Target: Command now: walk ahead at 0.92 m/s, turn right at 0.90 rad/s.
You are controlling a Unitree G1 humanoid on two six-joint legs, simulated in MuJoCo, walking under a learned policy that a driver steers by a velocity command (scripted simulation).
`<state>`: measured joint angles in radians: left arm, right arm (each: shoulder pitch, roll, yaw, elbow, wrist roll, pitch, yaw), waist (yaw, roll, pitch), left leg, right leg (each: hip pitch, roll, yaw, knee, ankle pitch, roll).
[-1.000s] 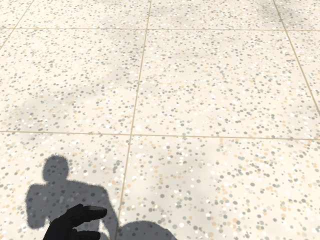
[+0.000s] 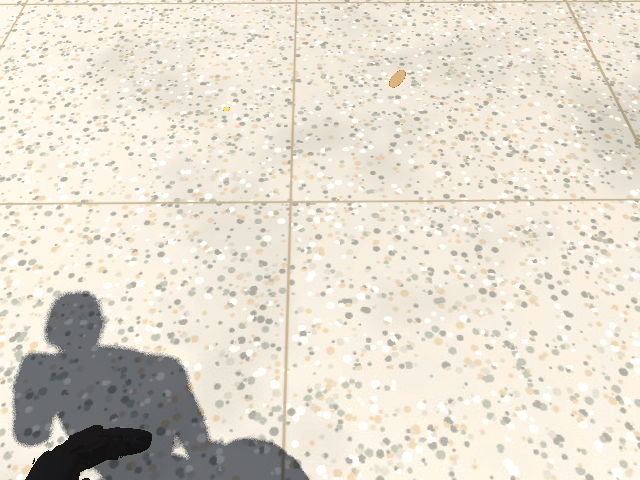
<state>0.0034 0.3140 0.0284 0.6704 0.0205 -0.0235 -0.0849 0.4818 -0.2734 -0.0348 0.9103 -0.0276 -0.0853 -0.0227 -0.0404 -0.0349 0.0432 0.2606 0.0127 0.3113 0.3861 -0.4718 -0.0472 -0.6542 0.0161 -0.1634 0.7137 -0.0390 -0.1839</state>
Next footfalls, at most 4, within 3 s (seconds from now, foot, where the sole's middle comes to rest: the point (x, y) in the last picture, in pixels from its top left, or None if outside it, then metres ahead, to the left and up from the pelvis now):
0.02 right None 0.22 -0.03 -0.74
0.44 left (315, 448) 0.53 0.02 -0.74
0.88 right None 0.42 -0.10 -0.74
1.18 left None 0.36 0.17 -0.74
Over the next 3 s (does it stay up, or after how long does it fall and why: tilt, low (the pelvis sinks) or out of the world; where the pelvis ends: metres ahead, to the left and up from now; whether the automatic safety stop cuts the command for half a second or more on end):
stays up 1.26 0.07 0.04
